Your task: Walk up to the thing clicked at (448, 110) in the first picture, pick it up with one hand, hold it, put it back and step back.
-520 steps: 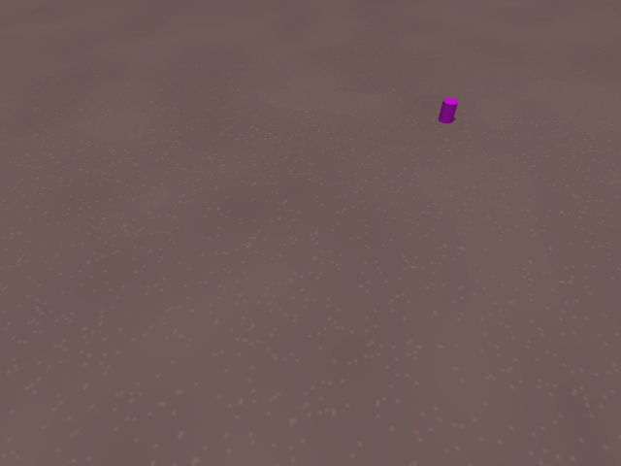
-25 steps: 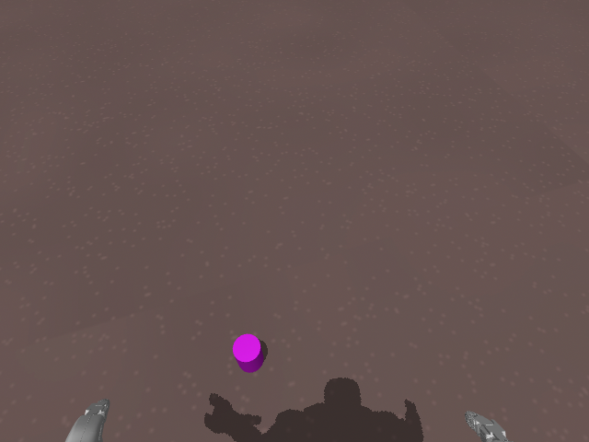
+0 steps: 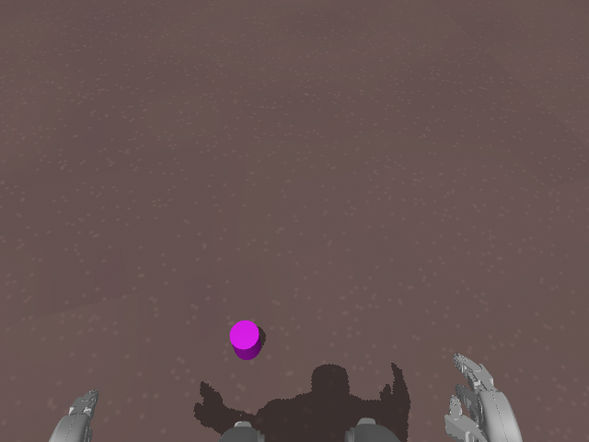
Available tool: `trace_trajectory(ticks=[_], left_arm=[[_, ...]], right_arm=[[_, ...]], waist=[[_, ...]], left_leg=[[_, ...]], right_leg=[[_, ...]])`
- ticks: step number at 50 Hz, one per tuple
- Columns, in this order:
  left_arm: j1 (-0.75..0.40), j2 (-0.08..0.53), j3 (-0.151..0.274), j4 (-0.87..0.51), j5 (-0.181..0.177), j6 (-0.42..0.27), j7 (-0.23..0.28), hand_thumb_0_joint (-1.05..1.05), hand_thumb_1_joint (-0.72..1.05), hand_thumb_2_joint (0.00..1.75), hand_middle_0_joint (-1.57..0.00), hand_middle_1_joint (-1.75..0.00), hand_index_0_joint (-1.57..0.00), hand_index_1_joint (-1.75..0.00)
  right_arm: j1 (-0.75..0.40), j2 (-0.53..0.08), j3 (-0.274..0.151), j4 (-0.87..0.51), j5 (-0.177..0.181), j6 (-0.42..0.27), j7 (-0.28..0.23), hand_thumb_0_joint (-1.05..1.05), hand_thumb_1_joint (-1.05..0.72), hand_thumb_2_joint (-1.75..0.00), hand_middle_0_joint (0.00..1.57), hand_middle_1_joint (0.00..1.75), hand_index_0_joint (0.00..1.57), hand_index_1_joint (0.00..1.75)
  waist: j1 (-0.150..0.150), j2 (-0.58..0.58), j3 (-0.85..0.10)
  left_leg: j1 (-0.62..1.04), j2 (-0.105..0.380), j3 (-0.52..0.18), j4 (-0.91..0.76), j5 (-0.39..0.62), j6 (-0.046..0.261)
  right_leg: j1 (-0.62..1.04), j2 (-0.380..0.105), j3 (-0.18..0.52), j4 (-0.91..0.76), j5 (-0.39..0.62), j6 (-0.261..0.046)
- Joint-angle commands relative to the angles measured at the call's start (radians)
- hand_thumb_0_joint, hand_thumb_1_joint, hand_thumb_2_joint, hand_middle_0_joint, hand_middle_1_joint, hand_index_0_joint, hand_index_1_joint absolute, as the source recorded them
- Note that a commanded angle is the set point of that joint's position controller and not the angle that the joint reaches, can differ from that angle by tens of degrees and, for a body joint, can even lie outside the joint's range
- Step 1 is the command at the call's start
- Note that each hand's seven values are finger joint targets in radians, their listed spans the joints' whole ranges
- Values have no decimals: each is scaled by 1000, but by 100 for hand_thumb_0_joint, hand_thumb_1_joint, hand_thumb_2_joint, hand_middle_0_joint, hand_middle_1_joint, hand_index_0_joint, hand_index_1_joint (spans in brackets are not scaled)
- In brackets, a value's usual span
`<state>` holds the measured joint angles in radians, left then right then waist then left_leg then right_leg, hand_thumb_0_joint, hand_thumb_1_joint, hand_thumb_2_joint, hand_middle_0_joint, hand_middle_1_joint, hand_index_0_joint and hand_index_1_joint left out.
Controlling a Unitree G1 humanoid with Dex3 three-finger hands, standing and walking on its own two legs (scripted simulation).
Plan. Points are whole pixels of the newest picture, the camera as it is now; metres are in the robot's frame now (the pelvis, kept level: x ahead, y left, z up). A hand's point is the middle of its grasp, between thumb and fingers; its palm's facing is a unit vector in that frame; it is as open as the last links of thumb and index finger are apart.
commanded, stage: go down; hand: left
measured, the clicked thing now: (246, 340) +0.44 +0.14 -0.64
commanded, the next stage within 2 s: none
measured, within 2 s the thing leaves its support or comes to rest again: neither
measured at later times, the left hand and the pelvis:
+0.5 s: hand (125, 393) +0.23 +0.29 -0.18, palm faces +0.09 -0.97 -0.23, open 17.2 cm; pelvis -0.05 -0.01 -0.10, yaw +0 degrees
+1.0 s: hand (139, 350) +0.32 +0.31 -0.27, palm faces +0.05 -0.99 -0.14, open 17.2 cm; pelvis -0.09 -0.01 -0.24, yaw -2 degrees
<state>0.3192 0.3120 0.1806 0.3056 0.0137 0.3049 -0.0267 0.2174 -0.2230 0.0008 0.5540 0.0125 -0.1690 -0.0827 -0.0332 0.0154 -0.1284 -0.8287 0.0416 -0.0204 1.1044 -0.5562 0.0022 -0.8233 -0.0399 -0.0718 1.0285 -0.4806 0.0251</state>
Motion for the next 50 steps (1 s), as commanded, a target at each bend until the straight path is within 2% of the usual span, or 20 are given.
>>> trace_trajectory(ticks=[1,3,8,11,13,15,18,20,24,27,29,31,34,35,36,38,40,43,49,50], left_arm=[[57,182,101,-173,-3,-36,8,0,-49,10,-6,-6,-5,-8],[45,179,100,-231,-10,-44,7,0,-48,11,-6,-7,-5,-9],[82,172,121,-178,-19,-67,0,0,-48,11,-6,-7,-4,-8],[-27,196,130,-140,-25,-107,-12,0,-46,11,-6,-6,-4,-7],[-125,239,178,-76,-35,-158,-27,0,-49,11,-6,-7,-5,-8],[-286,273,200,-68,-54,-236,-57,0,-48,10,-6,-6,-5,-7],[-323,290,227,11,-90,-351,-134,0,-52,5,-7,-5,-6,-5],[-393,350,267,87,-107,-421,-187,0,-51,8,-7,-9,-7,-9],[-523,391,292,220,-123,-532,-267,0,-52,7,-7,-8,-6,-9],[-575,445,339,296,-125,-581,-309,0,-57,8,-6,-9,-6,-10],[-598,515,395,351,-123,-607,-331,0,-56,8,-6,-9,-5,-9],[-580,521,430,456,-131,-627,-351,0,-57,9,-7,-10,-6,-10],[-728,554,456,402,-156,-688,-390,0,-53,11,-6,-10,-5,-11],[-695,552,464,472,-161,-699,-401,0,-54,10,-6,-10,-5,-11],[-758,547,451,443,-163,-717,-417,0,-51,10,-5,-11,-5,-11],[-874,619,484,433,-165,-758,-438,0,-49,10,-5,-10,-4,-10],[-948,628,474,427,-173,-784,-464,0,-51,9,-5,-10,-4,-9],[-1023,672,486,432,-176,-795,-494,0,-47,9,-4,-9,-4,-9],[-1069,717,509,526,-167,-792,-535,0,-49,8,-5,-9,-5,-8],[-1041,739,538,562,-171,-788,-537,0,-47,8,-4,-8,-4,-8]], right_arm=[[12,-155,-71,-138,-1,-48,-15,0,-88,-89,20,30,20,30],[7,-150,-67,-157,0,-52,-16,0,-89,-90,20,30,20,30],[9,-152,-70,-149,-4,-62,-16,0,-91,-90,20,30,20,30],[10,-161,-70,-132,-5,-72,-16,0,-92,-90,20,30,20,30],[11,-166,-69,-111,-8,-83,-12,0,-92,-91,20,30,20,30],[-3,-172,-70,-104,-9,-98,-8,0,-94,-91,20,30,20,30],[-12,-191,-74,-103,-9,-123,1,0,-96,-91,20,30,20,30],[-4,-213,-77,-81,-8,-127,4,0,-96,-91,20,30,20,30],[10,-229,-73,-58,-11,-116,12,0,-95,-91,20,30,20,30],[13,-261,-77,-40,-13,-93,18,0,-91,-90,20,30,20,30],[13,-273,-73,-26,-13,-78,24,0,-89,-90,20,30,20,30],[13,-273,-71,-15,-15,-66,30,0,-90,-90,20,30,20,30],[17,-268,-65,-10,-17,-54,38,0,-90,-90,20,30,20,30],[8,-275,-65,-13,-19,-51,40,0,-90,-90,20,30,20,30],[2,-281,-67,-15,-19,-52,43,0,-90,-90,20,30,20,30],[20,-281,-62,20,-25,-53,41,0,-90,-90,20,30,20,30],[26,-283,-56,26,-27,-53,40,0,-91,-90,20,30,20,30],[43,-298,-50,46,-31,-50,36,0,-91,-90,20,30,20,30],[47,-314,-28,65,-36,-32,42,0,-91,-90,20,30,20,30],[37,-323,-29,52,-36,-29,43,0,-91,-90,20,30,20,30]], waist=[[-1,72,-228],[0,82,-242],[-1,61,-217],[-28,52,-188],[-29,54,-168],[-32,66,-183],[-26,82,-287],[-24,90,-339],[-5,102,-420],[23,149,-510],[44,154,-536],[38,91,-517],[20,60,-589],[15,30,-568],[-3,31,-577],[-13,41,-600],[-33,73,-616],[-30,130,-664],[-28,199,-623],[-22,171,-609]], left_leg=[[120,-19,-24,-146,408,-9],[118,-21,-22,-134,415,-7],[54,-25,-18,-97,369,0],[-12,-22,-23,-63,289,3],[-78,-22,-19,-15,243,5],[-144,-24,-15,40,172,9],[-199,-27,-24,114,120,10],[-241,-28,-29,162,120,9],[-356,-31,-37,260,75,6],[-328,-25,-60,301,137,-6],[-349,-28,-66,335,183,-6],[-449,-36,-49,383,171,7],[-543,-42,-26,459,165,20],[-580,-42,-23,478,150,25],[-589,-40,-26,499,139,26],[-635,-40,-18,547,105,29],[-658,-39,-17,574,72,28],[-617,-35,-19,591,57,20],[-651,-31,-43,617,18,12],[-672,-31,-48,619,-5,15]], right_leg=[[129,40,5,-67,279,-46],[130,37,8,-58,290,-47],[83,37,11,-32,262,-45],[8,35,12,-3,197,-44],[-56,32,19,42,163,-43],[-140,27,28,98,107,-42],[-226,22,39,199,67,-44],[-281,21,47,255,65,-48],[-374,11,65,347,15,-50],[-464,16,35,437,57,-61],[-496,15,26,484,81,-66],[-490,14,33,499,79,-63],[-465,13,52,531,82,-57],[-480,15,52,541,70,-56],[-516,15,47,562,63,-57],[-541,14,62,580,33,-53],[-571,11,69,600,10,-55],[-635,11,68,623,-16,-59],[-758,12,21,728,-35,-70],[-765,13,15,733,-51,-67]])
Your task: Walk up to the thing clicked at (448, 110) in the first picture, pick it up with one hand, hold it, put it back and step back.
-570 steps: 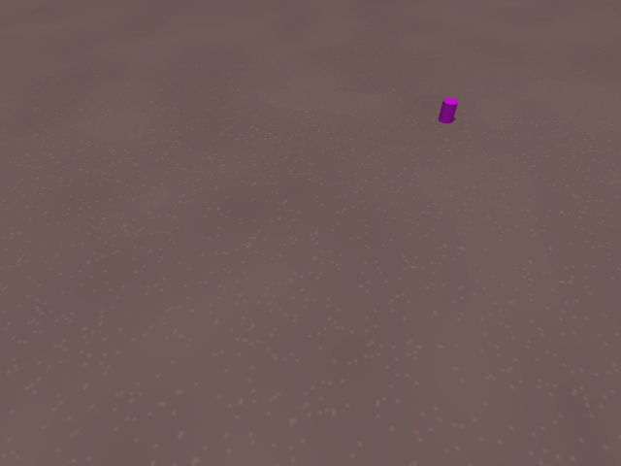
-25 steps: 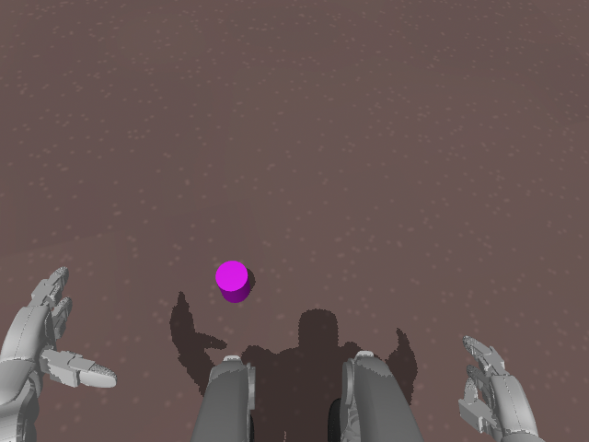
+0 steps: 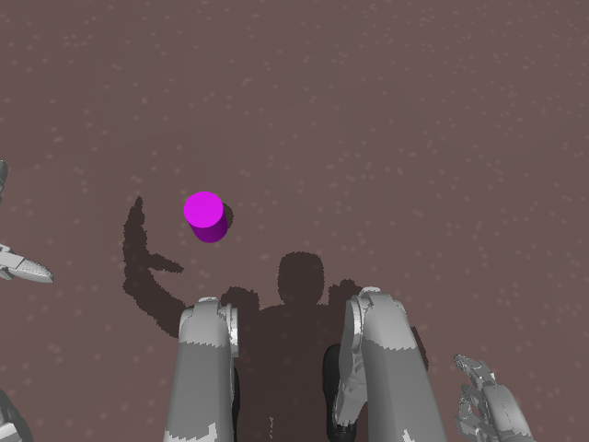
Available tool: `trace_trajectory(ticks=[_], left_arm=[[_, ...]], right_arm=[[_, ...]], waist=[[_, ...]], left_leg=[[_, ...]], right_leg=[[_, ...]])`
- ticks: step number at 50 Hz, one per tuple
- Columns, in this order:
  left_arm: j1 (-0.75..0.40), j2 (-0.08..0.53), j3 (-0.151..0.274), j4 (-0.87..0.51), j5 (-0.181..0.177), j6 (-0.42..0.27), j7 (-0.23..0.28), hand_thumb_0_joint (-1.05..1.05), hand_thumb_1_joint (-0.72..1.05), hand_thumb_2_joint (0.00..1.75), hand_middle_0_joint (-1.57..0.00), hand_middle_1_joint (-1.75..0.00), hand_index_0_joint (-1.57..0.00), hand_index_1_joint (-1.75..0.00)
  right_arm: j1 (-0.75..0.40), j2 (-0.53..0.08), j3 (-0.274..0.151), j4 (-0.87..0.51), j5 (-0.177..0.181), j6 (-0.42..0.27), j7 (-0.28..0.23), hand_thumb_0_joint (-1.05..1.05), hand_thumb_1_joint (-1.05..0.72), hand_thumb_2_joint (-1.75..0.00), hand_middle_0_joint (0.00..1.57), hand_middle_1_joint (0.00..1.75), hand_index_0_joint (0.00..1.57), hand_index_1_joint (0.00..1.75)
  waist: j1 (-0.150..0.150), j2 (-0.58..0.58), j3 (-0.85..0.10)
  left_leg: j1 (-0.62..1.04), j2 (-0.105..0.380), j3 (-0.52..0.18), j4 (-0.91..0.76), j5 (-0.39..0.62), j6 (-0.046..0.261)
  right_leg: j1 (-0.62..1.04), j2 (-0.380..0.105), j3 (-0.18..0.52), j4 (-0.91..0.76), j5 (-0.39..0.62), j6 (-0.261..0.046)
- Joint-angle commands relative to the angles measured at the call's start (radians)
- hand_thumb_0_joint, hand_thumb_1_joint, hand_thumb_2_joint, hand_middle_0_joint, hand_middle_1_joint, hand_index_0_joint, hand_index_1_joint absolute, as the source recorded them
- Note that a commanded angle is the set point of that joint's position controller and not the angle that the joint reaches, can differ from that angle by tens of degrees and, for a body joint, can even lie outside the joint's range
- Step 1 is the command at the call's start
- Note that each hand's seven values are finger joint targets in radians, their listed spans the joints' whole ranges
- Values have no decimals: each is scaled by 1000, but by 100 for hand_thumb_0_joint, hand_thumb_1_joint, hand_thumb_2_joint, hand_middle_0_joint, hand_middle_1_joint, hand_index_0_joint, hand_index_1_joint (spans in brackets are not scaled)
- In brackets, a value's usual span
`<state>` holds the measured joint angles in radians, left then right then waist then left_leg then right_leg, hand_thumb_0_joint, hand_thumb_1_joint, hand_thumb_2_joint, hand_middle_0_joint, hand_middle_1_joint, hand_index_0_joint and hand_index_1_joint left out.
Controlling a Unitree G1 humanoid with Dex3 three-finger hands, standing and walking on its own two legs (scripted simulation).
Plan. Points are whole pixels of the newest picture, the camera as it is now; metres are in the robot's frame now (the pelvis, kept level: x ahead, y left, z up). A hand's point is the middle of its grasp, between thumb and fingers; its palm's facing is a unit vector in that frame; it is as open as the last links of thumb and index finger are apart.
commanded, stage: go down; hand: left
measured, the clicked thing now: (207, 218) +0.52 +0.17 -0.40
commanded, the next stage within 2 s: approach in 1.04 s
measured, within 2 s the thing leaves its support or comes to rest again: neither
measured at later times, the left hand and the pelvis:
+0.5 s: hand (27, 204) +0.42 +0.35 -0.07, palm faces +0.05 -0.99 -0.10, open 17.3 cm; pelvis -0.01 +0.01 -0.07, yaw -1 degrees
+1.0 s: hand (28, 196) +0.44 +0.36 -0.08, palm faces +0.04 -1.00 -0.09, open 17.2 cm; pelvis -0.02 +0.01 -0.09, yaw -3 degrees
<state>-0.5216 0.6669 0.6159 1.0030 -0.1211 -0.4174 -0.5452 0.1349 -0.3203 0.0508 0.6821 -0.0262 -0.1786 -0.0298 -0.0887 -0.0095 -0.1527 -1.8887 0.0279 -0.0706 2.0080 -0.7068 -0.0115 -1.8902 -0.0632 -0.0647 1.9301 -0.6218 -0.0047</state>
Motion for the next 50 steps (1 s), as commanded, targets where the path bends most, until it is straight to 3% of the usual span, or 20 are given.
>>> trace_trajectory(ticks=[1,3,6,7,8,9,11,14,15,16,18,26,31,36,37,41,46,49,50], left_arm=[[-198,377,95,-110,-38,-64,-23,0,-46,8,-4,-8,-4,-8],[-164,396,124,-50,-41,-62,-31,0,-48,8,-4,-9,-4,-8],[-278,412,108,-137,-44,-82,-49,0,-51,7,-5,-9,-5,-9],[-243,452,144,-78,-43,-79,-48,0,-50,7,-5,-9,-5,-8],[-262,457,138,-103,-45,-86,-54,0,-48,8,-4,-8,-4,-8],[-311,444,122,-125,-48,-93,-61,0,-50,8,-4,-9,-4,-9],[-331,466,132,-119,-52,-98,-67,0,-48,9,-4,-9,-4,-9],[-359,491,141,-129,-49,-98,-78,0,-49,9,-4,-10,-4,-9],[-397,499,125,-152,-45,-98,-82,0,-50,9,-4,-10,-4,-9],[-368,511,147,-111,-42,-92,-83,0,-51,9,-4,-10,-4,-10],[-391,496,121,-94,-38,-85,-88,0,-52,9,-4,-10,-4,-10],[-418,529,140,-86,-38,-79,-99,0,-52,8,-4,-10,-4,-9],[-442,527,136,-73,-42,-83,-105,0,-52,8,-4,-10,-4,-9],[-443,560,149,-77,-38,-82,-112,0,-51,9,-4,-11,-4,-10],[-469,549,132,-89,-39,-83,-113,0,-50,9,-4,-9,-4,-9],[-457,594,164,-82,-42,-86,-115,0,-51,10,-4,-10,-4,-10],[-480,582,143,-96,-45,-86,-124,0,-49,11,-4,-11,-4,-10],[-448,601,166,-61,-46,-84,-128,0,-48,11,-4,-11,-3,-10],[-466,592,149,-74,-47,-87,-131,0,-51,11,-4,-11,-4,-10]], right_arm=[[115,-224,-73,-77,2,-20,-7,0,-91,-90,20,30,20,30],[113,-234,-68,-76,2,-18,-3,0,-91,-90,20,30,20,30],[118,-230,-64,-74,2,-17,2,0,-92,-90,20,30,20,30],[116,-237,-62,-79,1,-17,1,0,-92,-90,20,30,20,30],[110,-241,-61,-77,0,-16,3,0,-91,-90,20,30,20,30],[108,-237,-60,-82,-1,-19,3,0,-92,-90,20,30,20,30],[113,-242,-59,-79,-3,-21,3,0,-91,-90,20,30,20,30],[127,-253,-60,-65,-9,-20,3,0,-91,-90,20,30,20,30],[129,-254,-58,-63,-10,-19,5,0,-91,-90,20,30,20,30],[137,-261,-59,-58,-10,-18,3,0,-92,-90,20,30,20,30],[138,-262,-54,-50,-13,-15,3,0,-92,-91,20,30,20,30],[147,-274,-39,-47,-15,-5,7,0,-92,-91,20,30,20,30],[130,-285,-34,-57,-16,1,9,0,-91,-90,20,30,20,30],[145,-295,-26,-59,-20,9,11,0,-91,-90,20,30,20,30],[142,-298,-27,-59,-19,11,11,0,-91,-90,20,30,20,30],[143,-298,-18,-61,-21,13,11,0,-91,-91,20,30,20,30],[146,-298,-12,-66,-23,16,12,0,-91,-91,20,30,20,30],[152,-303,-7,-60,-25,19,11,0,-91,-91,20,30,20,30],[146,-303,-7,-60,-25,20,12,0,-91,-91,20,30,20,30]], waist=[[29,181,-567],[29,176,-543],[16,199,-574],[14,163,-559],[16,168,-553],[-4,166,-572],[-7,155,-564],[-1,213,-616],[-6,232,-629],[0,241,-623],[-17,243,-591],[-26,253,-570],[-37,246,-522],[-35,292,-551],[-45,287,-549],[-42,281,-553],[-52,269,-550],[-51,280,-533],[-54,282,-537]], left_leg=[[356,-17,6,-274,127,30],[330,-18,3,-251,154,30],[298,-19,11,-209,154,33],[262,-22,15,-196,155,37],[251,-21,18,-187,147,39],[240,-22,26,-165,145,42],[204,-23,32,-149,116,46],[257,-21,33,-130,151,37],[263,-19,28,-131,135,35],[277,-20,21,-132,151,32],[251,-21,20,-122,123,35],[238,-23,0,-88,155,32],[212,-21,-15,-79,99,35],[244,-19,-21,-74,129,29],[243,-18,-28,-73,112,30],[213,-22,-17,-53,118,33],[196,-24,-9,-35,135,35],[190,-24,-11,-29,151,34],[197,-21,-12,-23,146,34]], right_leg=[[292,37,6,-160,75,-36],[269,36,-3,-126,98,-38],[258,36,-3,-100,102,-38],[273,36,-3,-98,98,-35],[262,36,-2,-90,93,-35],[268,37,2,-92,95,-32],[264,37,6,-86,73,-30],[238,35,3,-53,99,-34],[225,35,-1,-44,86,-35],[205,33,-6,-31,101,-38],[178,32,-9,-26,82,-37],[127,27,-30,24,107,-38],[72,27,-37,36,71,-36],[74,26,-42,57,94,-38],[51,26,-45,61,84,-38],[79,28,-43,59,81,-35],[84,30,-43,58,90,-35],[85,29,-45,68,106,-35],[73,30,-45,71,102,-35]])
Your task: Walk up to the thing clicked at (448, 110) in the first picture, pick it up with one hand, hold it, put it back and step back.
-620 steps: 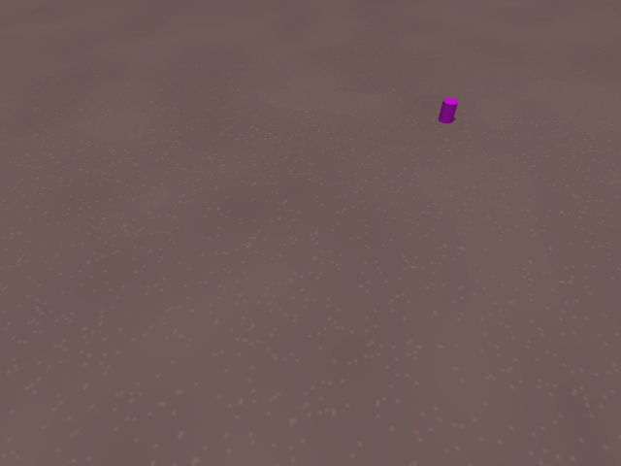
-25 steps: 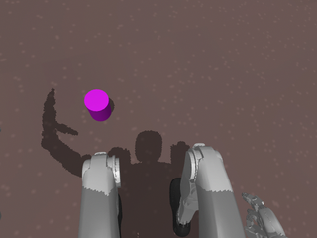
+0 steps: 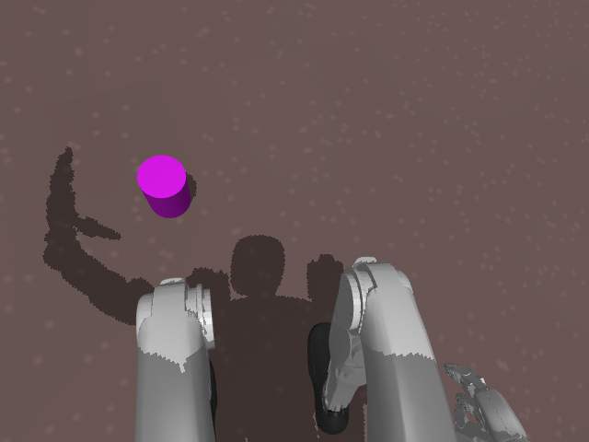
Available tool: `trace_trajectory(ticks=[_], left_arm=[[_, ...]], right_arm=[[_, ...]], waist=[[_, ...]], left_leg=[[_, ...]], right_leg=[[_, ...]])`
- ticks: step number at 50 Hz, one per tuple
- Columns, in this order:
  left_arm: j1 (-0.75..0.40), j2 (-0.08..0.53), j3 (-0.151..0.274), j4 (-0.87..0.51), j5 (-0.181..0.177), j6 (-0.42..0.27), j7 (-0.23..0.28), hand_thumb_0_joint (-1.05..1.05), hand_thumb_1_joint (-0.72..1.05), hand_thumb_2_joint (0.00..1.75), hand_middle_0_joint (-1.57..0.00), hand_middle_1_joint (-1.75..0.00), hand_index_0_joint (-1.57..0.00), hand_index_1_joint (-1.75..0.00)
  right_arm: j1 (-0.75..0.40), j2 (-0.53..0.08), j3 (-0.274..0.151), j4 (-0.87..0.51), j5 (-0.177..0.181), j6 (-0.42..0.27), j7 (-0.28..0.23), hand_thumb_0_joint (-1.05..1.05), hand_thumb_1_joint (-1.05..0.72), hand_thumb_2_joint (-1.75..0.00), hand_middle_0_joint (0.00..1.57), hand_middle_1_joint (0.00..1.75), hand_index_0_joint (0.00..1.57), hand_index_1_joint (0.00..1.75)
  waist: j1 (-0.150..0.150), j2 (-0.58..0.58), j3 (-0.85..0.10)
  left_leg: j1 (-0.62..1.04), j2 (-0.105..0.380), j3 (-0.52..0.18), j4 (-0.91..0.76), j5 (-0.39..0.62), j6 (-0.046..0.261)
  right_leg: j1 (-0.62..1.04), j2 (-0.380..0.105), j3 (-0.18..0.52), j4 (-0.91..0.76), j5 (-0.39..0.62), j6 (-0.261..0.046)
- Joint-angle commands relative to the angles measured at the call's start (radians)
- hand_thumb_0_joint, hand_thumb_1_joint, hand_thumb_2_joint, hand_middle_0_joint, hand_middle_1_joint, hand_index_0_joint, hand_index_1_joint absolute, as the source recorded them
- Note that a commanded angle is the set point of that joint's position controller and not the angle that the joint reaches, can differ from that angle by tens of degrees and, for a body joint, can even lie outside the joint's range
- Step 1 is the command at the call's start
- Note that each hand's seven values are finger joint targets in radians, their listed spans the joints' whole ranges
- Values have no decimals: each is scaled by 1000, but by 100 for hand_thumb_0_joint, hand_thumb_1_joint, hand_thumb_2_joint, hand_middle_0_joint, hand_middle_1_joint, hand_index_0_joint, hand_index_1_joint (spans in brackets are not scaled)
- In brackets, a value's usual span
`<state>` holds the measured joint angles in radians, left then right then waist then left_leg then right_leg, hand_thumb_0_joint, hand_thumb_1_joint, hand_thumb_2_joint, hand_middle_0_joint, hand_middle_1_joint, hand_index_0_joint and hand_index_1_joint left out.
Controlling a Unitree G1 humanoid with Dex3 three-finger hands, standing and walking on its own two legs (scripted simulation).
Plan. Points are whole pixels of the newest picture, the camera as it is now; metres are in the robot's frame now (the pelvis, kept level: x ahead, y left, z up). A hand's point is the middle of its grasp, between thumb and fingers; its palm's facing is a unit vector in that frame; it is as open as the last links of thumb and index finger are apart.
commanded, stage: go down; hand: left
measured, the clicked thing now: (166, 188) +0.53 +0.19 -0.31
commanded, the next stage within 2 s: approach in 0.04 s
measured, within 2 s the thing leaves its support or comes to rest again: neither
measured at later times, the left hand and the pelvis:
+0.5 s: hand (13, 181) +0.46 +0.34 -0.10, palm faces +0.07 -1.00 +0.01, open 17.5 cm; pelvis +0.00 +0.00 -0.03, yaw -3 degrees
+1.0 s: hand (136, 191) +0.50 +0.22 -0.23, palm faces +0.04 -1.00 +0.03, open 17.6 cm; pelvis -0.01 +0.01 -0.07, yaw -8 degrees
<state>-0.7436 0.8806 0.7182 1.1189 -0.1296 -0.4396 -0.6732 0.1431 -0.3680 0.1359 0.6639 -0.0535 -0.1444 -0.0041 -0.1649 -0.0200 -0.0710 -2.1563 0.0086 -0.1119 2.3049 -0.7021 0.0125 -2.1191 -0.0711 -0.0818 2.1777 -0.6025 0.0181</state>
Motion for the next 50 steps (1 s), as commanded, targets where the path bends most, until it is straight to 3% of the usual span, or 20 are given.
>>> trace_trajectory(ticks=[1,5,7,8,10,13,14,18,20,25,26,28,31,32,33,34,37,40,45,50], left_arm=[[-235,387,60,-179,-40,-64,-4,0,-51,10,-4,-11,-4,-11],[-239,403,62,-184,-40,-71,-12,0,-49,11,-4,-11,-4,-10],[-264,396,53,-186,-44,-76,-18,0,-47,16,-5,-15,-3,-17],[-247,387,53,-166,-43,-76,-21,0,-52,8,-6,-8,-5,-9],[-235,416,75,-132,-47,-83,-22,0,-52,3,-6,-10,-6,-10],[-249,331,33,-62,-74,-102,-26,0,-56,3,-7,-10,-6,-10],[-241,341,43,-30,-77,-108,-21,0,-56,3,-7,-9,-6,-10],[-249,287,-25,52,-49,-140,6,0,-56,3,-6,-10,-6,-10],[-288,268,-51,50,-41,-173,28,0,-54,4,-6,-10,-6,-10],[-348,375,-11,8,-23,-300,93,0,-56,5,-6,-10,-5,-10],[-351,356,-33,3,-17,-324,102,0,-54,7,-5,-10,-5,-10],[-336,406,-3,28,-1,-365,132,0,-54,7,-5,-11,-4,-11],[-333,416,-2,81,10,-410,170,0,-55,8,-5,-11,-4,-12],[-320,370,-32,116,14,-420,180,0,-56,9,-5,-12,-4,-12],[-288,370,-27,154,22,-429,191,0,-57,9,-5,-12,-4,-13],[-288,358,-52,173,32,-440,200,0,-55,9,-5,-12,-4,-12],[-285,293,-107,227,41,-477,224,0,-52,9,-5,-12,-4,-12],[-323,326,-118,240,27,-528,258,0,-61,1,-6,-8,-6,-8],[-323,330,-113,272,3,-605,332,0,-61,1,-7,-9,-7,-8],[-307,324,-127,344,46,-648,441,0,-60,4,-6,-9,-6,-9]], right_arm=[[144,-255,-92,-42,1,-15,-14,0,-91,-91,20,30,20,30],[133,-263,-89,-46,2,-14,-13,0,-91,-91,20,30,20,30],[130,-264,-84,-48,-1,-13,-12,0,-92,-91,20,30,20,30],[131,-271,-84,-50,0,-12,-12,0,-89,-90,20,30,20,30],[130,-270,-75,-45,-4,-11,-10,0,-90,-90,20,30,20,30],[117,-265,-54,-58,-10,-16,-4,0,-91,-90,20,30,20,30],[120,-270,-50,-56,-13,-17,-3,0,-90,-90,20,30,20,30],[104,-285,-28,-62,-35,-11,6,0,-90,-90,20,30,20,30],[96,-293,-17,-65,-49,-3,14,0,-89,-90,20,30,20,30],[54,-306,33,-74,-87,17,32,0,-91,-90,20,30,20,30],[40,-308,45,-75,-96,23,35,0,-91,-90,20,30,20,30],[24,-319,67,-71,-119,37,40,0,-91,-90,20,30,20,30],[5,-335,99,-70,-147,59,46,0,-92,-91,20,30,20,30],[-12,-335,113,-78,-155,66,49,0,-93,-91,20,30,20,30],[-19,-348,119,-75,-164,73,51,0,-93,-91,20,30,20,30],[-40,-353,129,-83,-174,80,51,0,-93,-91,20,30,20,30],[-74,-364,160,-96,-197,94,59,0,-93,-91,20,30,20,30],[-98,-372,206,-103,-216,106,64,0,-95,-91,20,30,20,30],[-145,-388,256,-109,-247,123,70,0,-95,-91,20,30,20,30],[-175,-398,287,-120,-276,155,79,0,-94,-91,20,30,20,30]], waist=[[21,286,-626],[20,295,-600],[1,300,-598],[-1,300,-579],[-2,274,-556],[-46,206,-508],[-46,194,-496],[-66,243,-461],[-81,266,-459],[-88,310,-491],[-101,336,-495],[-98,367,-502],[-125,401,-474],[-140,402,-443],[-141,430,-413],[-150,437,-389],[-203,399,-337],[-238,365,-336],[-250,357,-307],[-265,380,-225]], left_leg=[[461,-4,33,-314,156,11],[452,-1,22,-322,122,11],[458,2,15,-316,127,9],[469,3,8,-314,141,8],[409,-1,17,-296,120,14],[339,1,13,-258,99,20],[323,1,18,-243,97,22],[372,11,-10,-230,104,8],[389,14,-24,-218,104,0],[400,18,-17,-160,125,-4],[424,20,-25,-156,154,-11],[448,25,-31,-138,191,-19],[444,30,-38,-117,204,-25],[451,33,-48,-120,210,-31],[465,37,-61,-126,216,-38],[464,42,-71,-122,201,-39],[450,49,-96,-97,219,-40],[413,48,-103,-58,214,-30],[389,52,-120,-27,197,-25],[377,61,-146,-47,156,-40]], right_leg=[[316,39,-27,-179,93,-57],[292,39,-35,-173,68,-57],[286,41,-36,-167,73,-57],[268,39,-41,-163,87,-57],[290,42,-38,-165,69,-54],[285,51,-49,-159,55,-49],[292,52,-50,-160,54,-46],[230,51,-68,-115,66,-52],[212,52,-80,-97,70,-53],[275,59,-92,-70,88,-42],[278,57,-97,-56,111,-43],[286,63,-107,-32,133,-43],[299,70,-124,-19,150,-44],[282,70,-135,-12,154,-44],[260,70,-148,2,154,-48],[238,72,-155,7,144,-48],[247,76,-179,15,170,-42],[309,89,-194,14,186,-29],[348,101,-208,18,193,-18],[328,107,-230,26,170,-18]])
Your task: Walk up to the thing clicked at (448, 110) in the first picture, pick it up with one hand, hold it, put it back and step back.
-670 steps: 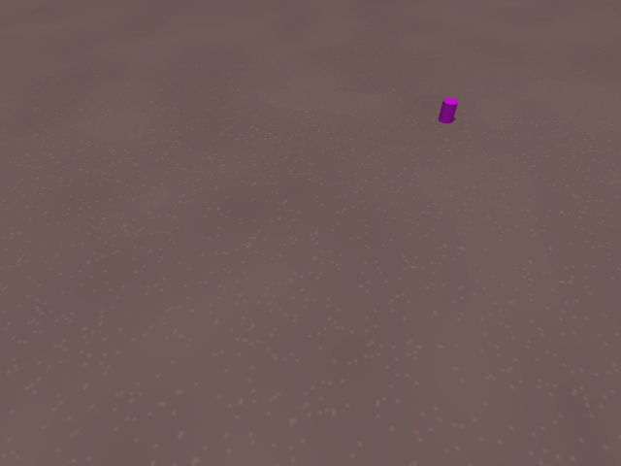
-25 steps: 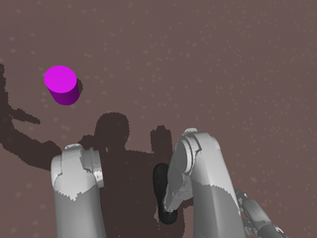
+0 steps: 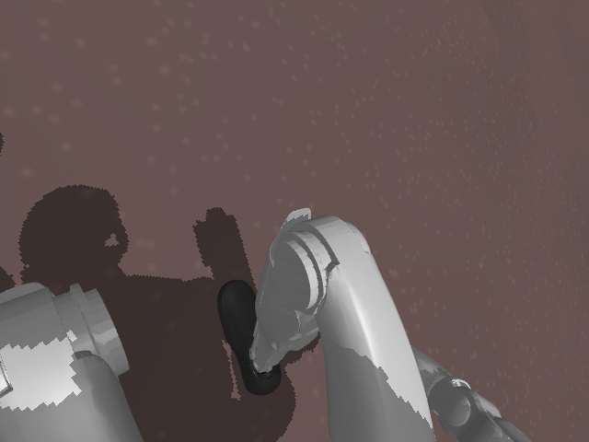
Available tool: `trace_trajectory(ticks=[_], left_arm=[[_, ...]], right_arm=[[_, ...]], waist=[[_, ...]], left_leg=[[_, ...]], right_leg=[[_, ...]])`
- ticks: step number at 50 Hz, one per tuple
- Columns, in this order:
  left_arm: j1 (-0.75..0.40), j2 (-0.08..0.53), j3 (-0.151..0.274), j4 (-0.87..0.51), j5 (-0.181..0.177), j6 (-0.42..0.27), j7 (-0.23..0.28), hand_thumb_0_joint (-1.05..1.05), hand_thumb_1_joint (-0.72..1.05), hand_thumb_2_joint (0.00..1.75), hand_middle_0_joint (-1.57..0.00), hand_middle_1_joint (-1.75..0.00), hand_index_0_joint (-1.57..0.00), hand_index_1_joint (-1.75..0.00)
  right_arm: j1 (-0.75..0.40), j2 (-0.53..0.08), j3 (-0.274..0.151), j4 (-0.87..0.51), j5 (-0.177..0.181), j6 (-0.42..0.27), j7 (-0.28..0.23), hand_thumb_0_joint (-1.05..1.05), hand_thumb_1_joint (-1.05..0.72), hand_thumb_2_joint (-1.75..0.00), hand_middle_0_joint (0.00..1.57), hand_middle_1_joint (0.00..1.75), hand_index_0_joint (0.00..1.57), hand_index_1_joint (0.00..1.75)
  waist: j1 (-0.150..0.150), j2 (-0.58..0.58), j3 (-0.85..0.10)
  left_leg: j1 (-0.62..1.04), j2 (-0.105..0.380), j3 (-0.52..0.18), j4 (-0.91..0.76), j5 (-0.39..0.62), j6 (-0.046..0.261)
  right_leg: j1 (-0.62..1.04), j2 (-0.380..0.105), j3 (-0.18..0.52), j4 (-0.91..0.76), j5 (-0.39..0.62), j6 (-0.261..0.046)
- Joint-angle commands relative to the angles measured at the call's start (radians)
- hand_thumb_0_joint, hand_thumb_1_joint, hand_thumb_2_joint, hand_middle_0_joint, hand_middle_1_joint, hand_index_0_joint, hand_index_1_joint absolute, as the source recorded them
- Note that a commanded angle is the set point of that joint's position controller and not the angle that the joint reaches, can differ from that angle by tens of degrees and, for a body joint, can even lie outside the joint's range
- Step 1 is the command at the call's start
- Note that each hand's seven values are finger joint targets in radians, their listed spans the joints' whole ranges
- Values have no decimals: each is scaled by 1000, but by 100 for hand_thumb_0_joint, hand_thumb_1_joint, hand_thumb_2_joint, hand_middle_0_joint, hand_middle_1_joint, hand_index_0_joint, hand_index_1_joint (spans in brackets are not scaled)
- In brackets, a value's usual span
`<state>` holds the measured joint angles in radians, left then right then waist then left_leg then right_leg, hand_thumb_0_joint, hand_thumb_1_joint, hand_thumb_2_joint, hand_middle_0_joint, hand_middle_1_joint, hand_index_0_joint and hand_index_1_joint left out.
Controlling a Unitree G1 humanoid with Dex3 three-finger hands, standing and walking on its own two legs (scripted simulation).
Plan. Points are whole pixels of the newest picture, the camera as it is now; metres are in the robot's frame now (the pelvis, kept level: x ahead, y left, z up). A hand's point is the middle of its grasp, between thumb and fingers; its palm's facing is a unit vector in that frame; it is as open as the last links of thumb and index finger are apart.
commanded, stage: close in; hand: left
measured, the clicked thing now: out of the picture +0.51 +0.25 -0.24
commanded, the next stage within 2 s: rest palm in 0.46 s
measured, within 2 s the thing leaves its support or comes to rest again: leaves its support in 1.98 s
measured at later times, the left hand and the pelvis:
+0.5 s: hand out of the picture +0.47 +0.26 -0.18, palm faces +0.19 -0.98 -0.03, open 17.4 cm; pelvis +0.00 +0.01 +0.00, yaw -2 degrees
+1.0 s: hand out of the picture +0.48 +0.26 -0.18, palm faces +0.24 -0.97 -0.05, open 14.3 cm; pelvis +0.00 +0.01 +0.01, yaw -2 degrees
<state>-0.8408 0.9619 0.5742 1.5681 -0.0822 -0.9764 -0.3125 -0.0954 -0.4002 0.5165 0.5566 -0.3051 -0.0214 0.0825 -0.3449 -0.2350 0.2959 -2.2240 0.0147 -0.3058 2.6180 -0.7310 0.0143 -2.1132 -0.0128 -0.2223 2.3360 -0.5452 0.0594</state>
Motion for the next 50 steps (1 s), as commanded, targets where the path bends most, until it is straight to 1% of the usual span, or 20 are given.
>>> trace_trajectory(ticks=[1,3,5,8,11,13,15,17,20,23,25,28,30,32,33,36,37,40,46,50], left_arm=[[-211,229,6,-99,0,-119,96,0,-61,4,-6,-10,-6,-9],[-213,171,-31,-85,-4,-128,116,0,-60,5,-5,-10,-5,-9],[-229,144,-86,-83,11,-134,128,0,-57,5,-5,-10,-6,-9],[-229,111,-143,-78,32,-142,146,0,-57,7,-6,-11,-6,-10],[-248,78,-146,-77,10,-154,174,0,-58,6,-5,-11,-6,-9],[-261,82,-139,-80,-6,-166,191,0,-58,7,-5,-11,-6,-9],[-274,74,-156,-73,4,-176,210,0,-55,8,-5,-11,-5,-10],[-263,88,-175,-61,35,-186,227,0,-56,10,-5,-11,-5,-11],[-265,88,-194,-58,64,-202,247,0,-50,11,-4,-10,-4,-9],[-261,104,-187,-50,70,-208,274,0,-52,12,-3,-9,-3,-9],[-271,91,-183,-55,60,-212,289,0,-56,11,-4,-8,-3,-8],[-272,70,-193,-53,65,-214,301,0,-56,11,-4,-9,-4,-9],[-281,51,-219,-53,77,-217,302,0,-44,15,-7,-10,-7,-10],[-280,43,-232,-48,84,-216,314,0,-40,16,-8,-11,-8,-11],[-276,55,-233,-45,92,-217,321,0,-41,16,-7,-9,-6,-10],[-290,52,-224,-36,86,-227,341,0,-33,25,-24,-23,-23,-24],[-281,52,-215,-39,81,-227,346,0,-30,27,-25,-25,-24,-26],[-301,58,-219,-30,88,-230,361,0,-24,29,-28,-27,-27,-27],[-311,60,-251,-17,119,-229,372,0,-13,37,-36,-36,-35,-36],[-320,50,-242,-23,113,-229,383,0,-9,40,-40,-39,-39,-39]], right_arm=[[52,-366,-88,-17,-31,39,-6,0,-95,-91,20,30,20,30],[47,-360,-80,-21,-44,46,-1,0,-94,-91,20,30,20,30],[41,-360,-80,-15,-51,51,-1,0,-94,-91,20,30,20,30],[37,-360,-81,-6,-59,59,2,0,-93,-91,20,30,20,30],[38,-373,-81,-2,-64,62,7,0,-93,-91,20,30,20,30],[38,-375,-75,1,-67,63,9,0,-93,-90,20,30,20,30],[28,-371,-71,6,-70,63,13,0,-92,-90,20,30,20,30],[14,-361,-67,14,-77,67,15,0,-92,-91,20,30,20,30],[-8,-362,-67,14,-84,76,17,0,-92,-90,20,30,20,30],[-16,-363,-62,10,-88,85,22,0,-91,-91,20,30,20,30],[-7,-364,-59,12,-94,89,25,0,-92,-91,20,30,20,30],[-15,-364,-60,12,-96,94,28,0,-92,-91,20,30,20,30],[-24,-359,-62,22,-99,94,28,0,-90,-90,20,30,20,30],[-23,-354,-59,25,-101,94,31,0,-90,-90,20,30,20,30],[-27,-353,-58,29,-100,93,32,0,-90,-90,20,30,20,30],[-23,-357,-58,30,-102,99,35,0,-90,-90,20,30,20,30],[-21,-353,-58,31,-103,100,36,0,-89,-90,20,30,20,30],[-29,-350,-53,29,-103,101,37,0,-89,-90,20,30,20,30],[-36,-341,-53,39,-108,104,37,0,-89,-90,20,30,20,30],[-39,-347,-56,37,-106,103,38,0,-89,-90,20,30,20,30]], waist=[[-88,593,-570],[-107,577,-557],[-129,548,-536],[-145,530,-528],[-162,502,-542],[-159,511,-558],[-163,524,-537],[-155,551,-517],[-159,594,-474],[-154,590,-477],[-169,585,-513],[-177,586,-508],[-187,574,-505],[-188,567,-503],[-183,570,-504],[-190,562,-499],[-183,557,-524],[-184,571,-503],[-189,576,-498],[-196,572,-507]], left_leg=[[438,56,42,-359,170,-42],[404,48,50,-346,156,-36],[377,42,49,-333,145,-28],[387,40,41,-329,144,-26],[405,37,15,-330,139,-29],[425,37,7,-330,151,-33],[419,35,3,-335,149,-35],[425,36,7,-340,154,-40],[434,38,1,-361,157,-49],[440,40,-1,-362,145,-48],[461,40,-6,-354,181,-46],[481,41,-19,-362,194,-47],[469,39,-15,-359,186,-45],[461,35,-12,-355,191,-43],[461,37,-13,-356,186,-43],[454,35,-17,-358,175,-42],[465,35,-12,-353,189,-40],[457,36,-15,-367,180,-43],[436,31,-1,-369,146,-39],[468,37,-23,-384,148,-45]], right_leg=[[312,51,-94,-133,101,-58],[333,56,-94,-141,109,-53],[323,59,-98,-150,112,-49],[319,61,-105,-155,124,-45],[320,59,-120,-157,134,-40],[334,61,-122,-158,146,-40],[330,62,-125,-159,144,-41],[326,62,-122,-157,146,-44],[303,59,-127,-152,144,-50],[308,63,-127,-162,134,-50],[332,65,-129,-165,163,-46],[323,64,-136,-166,172,-44],[319,66,-135,-170,171,-45],[332,68,-133,-177,180,-45],[326,68,-133,-176,174,-46],[331,68,-135,-181,170,-45],[347,71,-130,-188,178,-45],[333,72,-133,-186,166,-49],[331,75,-129,-203,145,-52],[310,72,-137,-198,144,-52]])
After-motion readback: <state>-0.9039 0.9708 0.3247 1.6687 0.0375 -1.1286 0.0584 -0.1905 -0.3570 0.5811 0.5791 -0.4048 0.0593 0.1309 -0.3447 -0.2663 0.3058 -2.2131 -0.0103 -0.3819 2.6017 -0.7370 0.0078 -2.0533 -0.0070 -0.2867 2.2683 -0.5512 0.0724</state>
